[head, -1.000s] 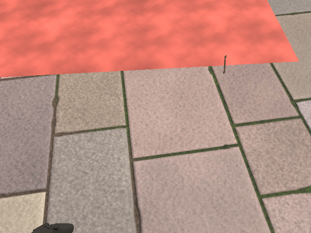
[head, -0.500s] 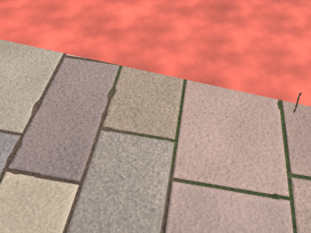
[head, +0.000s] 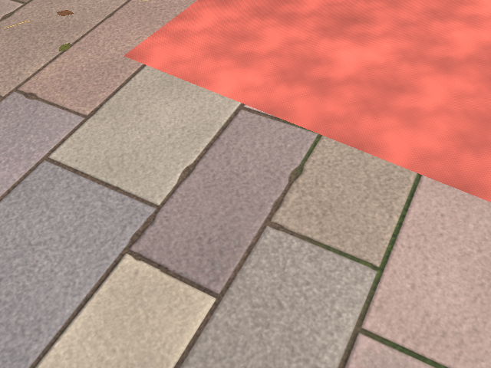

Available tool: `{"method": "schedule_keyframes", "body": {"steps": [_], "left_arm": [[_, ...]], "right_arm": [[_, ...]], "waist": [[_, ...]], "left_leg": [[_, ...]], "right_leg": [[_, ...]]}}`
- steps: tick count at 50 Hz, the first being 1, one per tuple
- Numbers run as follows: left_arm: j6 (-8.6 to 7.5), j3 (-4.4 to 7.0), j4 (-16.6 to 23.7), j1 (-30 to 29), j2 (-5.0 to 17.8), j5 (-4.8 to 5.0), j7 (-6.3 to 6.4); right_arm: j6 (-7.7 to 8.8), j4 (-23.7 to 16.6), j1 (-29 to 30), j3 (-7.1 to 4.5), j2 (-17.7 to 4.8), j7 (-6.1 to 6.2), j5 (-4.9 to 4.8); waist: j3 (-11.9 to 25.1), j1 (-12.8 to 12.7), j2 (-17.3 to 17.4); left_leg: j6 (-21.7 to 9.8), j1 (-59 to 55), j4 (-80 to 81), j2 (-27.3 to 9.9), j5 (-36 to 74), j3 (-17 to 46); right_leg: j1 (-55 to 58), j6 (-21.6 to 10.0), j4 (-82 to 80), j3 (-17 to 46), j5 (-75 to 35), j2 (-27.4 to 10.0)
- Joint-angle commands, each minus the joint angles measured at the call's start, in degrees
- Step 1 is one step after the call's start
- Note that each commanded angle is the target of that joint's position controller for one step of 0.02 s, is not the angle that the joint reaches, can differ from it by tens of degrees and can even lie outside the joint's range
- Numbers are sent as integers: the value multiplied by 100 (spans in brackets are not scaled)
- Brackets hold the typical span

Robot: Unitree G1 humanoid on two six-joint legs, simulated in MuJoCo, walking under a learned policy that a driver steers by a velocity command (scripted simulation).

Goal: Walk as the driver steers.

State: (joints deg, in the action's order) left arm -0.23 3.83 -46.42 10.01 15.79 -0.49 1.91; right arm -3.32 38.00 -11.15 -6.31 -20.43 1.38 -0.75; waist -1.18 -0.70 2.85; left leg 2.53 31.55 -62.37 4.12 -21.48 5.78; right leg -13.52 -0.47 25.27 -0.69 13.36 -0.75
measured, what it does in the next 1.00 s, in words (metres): walks ahead: left foot, then right foot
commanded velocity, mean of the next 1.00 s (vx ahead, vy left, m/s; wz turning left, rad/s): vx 0.11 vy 0.00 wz -0.13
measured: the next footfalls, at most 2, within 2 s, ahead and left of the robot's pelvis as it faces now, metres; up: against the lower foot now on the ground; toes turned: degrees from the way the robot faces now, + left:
left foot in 0.30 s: +0.10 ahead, +0.18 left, +0.00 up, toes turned +8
right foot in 0.76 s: +0.18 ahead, -0.05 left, +0.00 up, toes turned -9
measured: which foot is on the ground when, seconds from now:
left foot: up 0.00-0.28, down 0.30-0.78, up 0.80-1.00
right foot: down 0.00-0.30, up 0.32-0.74, down 0.76-1.00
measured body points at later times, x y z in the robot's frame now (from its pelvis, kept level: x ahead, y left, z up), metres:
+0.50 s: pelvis +0.08 +0.08 +0.00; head +0.10 +0.10 +0.45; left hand +0.13 +0.37 -0.13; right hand +0.25 -0.17 -0.09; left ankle +0.06 +0.17 -0.74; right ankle +0.08 -0.07 -0.67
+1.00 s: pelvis +0.13 +0.04 +0.00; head +0.18 +0.01 +0.45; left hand +0.35 +0.29 -0.08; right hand +0.23 -0.27 -0.11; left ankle +0.17 +0.20 -0.67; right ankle +0.15 -0.05 -0.74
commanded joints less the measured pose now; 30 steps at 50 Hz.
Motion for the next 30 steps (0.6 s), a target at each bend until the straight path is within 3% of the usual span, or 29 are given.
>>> {"method": "schedule_keyframes", "body": {"steps": [1, 4, 8, 10, 12, 13, 14, 15, 16, 17, 18, 19, 20, 22, 25, 27, 30], "left_arm": [[-89, 167, 405, -40, 878, 43, 115], [-152, 235, 341, 379, 1070, 46, 112], [-238, 325, 354, 358, 1270, 100, -8], [-247, 310, 265, 415, 1239, 115, -121], [-220, 284, 172, 330, 1255, 214, -236], [-213, 230, 144, 243, 1153, 263, -276], [-237, 103, 88, 288, 845, 212, -316], [-273, -92, 220, 262, 385, -29, -358], [-305, -176, 334, 571, 167, -57, -347], [-238, 13, 232, 415, 838, 104, -286], [-177, 97, 214, 359, 1023, 229, -269], [-98, 119, 98, 422, 965, 239, -212], [-20, 141, 40, 451, 952, 188, -142], [82, 163, -48, 649, 806, 152, -67], [133, 148, 188, 443, 627, 124, -53], [171, 104, 389, 207, 508, 115, -110], [230, 93, 646, -33, 504, 118, -224]], "right_arm": [[100, -526, 343, -70, -356, -64, -61], [197, -708, 676, 6, -222, -111, -35], [279, -803, 691, 107, -65, -226, -33], [311, -783, 675, 158, 31, -246, -5], [339, -670, 294, 153, 43, -242, 2], [339, -499, -96, 112, -17, -228, 21], [323, -356, -509, 27, -226, -173, 38], [305, -345, -966, -55, -676, -80, 124], [267, -456, -802, -84, -1124, -39, 220], [319, -359, -892, -47, -784, -81, 197], [382, -318, -665, 14, -637, -106, 171], [430, -305, -321, 62, -491, -120, 145], [461, -304, -31, 107, -342, -120, 119], [544, -264, 290, 165, -139, -56, 215], [552, -165, 412, 126, -183, 58, 221], [494, -74, 378, 88, -264, 106, 180], [412, 26, 360, 23, -426, 96, 137]], "waist": [[72, -203, -1222], [95, -459, -1157], [-58, -424, -1208], [-222, -388, -1098], [-86, -75, -1072], [75, 165, -1003], [383, 372, -766], [1021, 475, 236], [1254, 254, 1454], [1177, 551, 823], [807, 444, 787], [598, 297, 672], [365, 198, 637], [268, -39, 587], [245, -69, 459], [229, 20, 422], [196, 108, 327]], "left_leg": [[170, 1150, -136, -421, 329, -253], [213, 1185, 624, -621, 347, -348], [6, 334, 1639, -786, 335, -671], [-139, -439, 2290, -632, 183, -815], [-312, -1324, 3227, -443, 697, -891], [-420, -2127, 3813, -328, 1274, -937], [-506, -3071, 4074, -406, 1614, -743], [-712, -4186, 4002, -1553, 3222, 483], [-1696, -4367, 4117, -2834, 4063, 1828], [-2001, -3777, 4257, -2810, 3669, 1709], [-1808, -3506, 4319, -2492, 3336, 1177], [-1559, -3240, 4427, -2202, 2980, 724], [-1408, -2919, 4570, -2069, 2959, 420], [-1335, -2431, 4691, -1901, 3636, -152], [-1424, -2449, 4730, -1961, 3807, -547], [-1482, -2564, 4749, -2044, 3590, -638], [-1568, -2633, 4708, -2221, 3446, -704]], "right_leg": [[1055, -904, -1424, 1347, 1096, -1378], [1513, -966, -1539, 1240, 1129, -1593], [1005, -922, -1660, 641, 934, -1658], [539, -975, -1500, 373, 162, -1508], [371, -927, -1081, 325, -755, -1481], [116, -793, -731, 258, -1096, -1391], [-205, -495, -100, 20, -1262, -1107], [-926, 14, 1301, -398, 174, -627], [-1999, 378, 2537, -405, 2264, -125], [-2027, 457, 3490, 142, 2586, -271], [-2204, 409, 3837, 300, 2406, -301], [-2226, 383, 3841, 324, 2057, -384], [-2138, 405, 3695, 401, 1635, -404], [-1662, 482, 3650, 396, 855, -293], [-1691, 558, 3142, 279, 417, -329], [-1693, 557, 2692, 208, 301, -400], [-1579, 459, 2240, 75, 340, -435]]}}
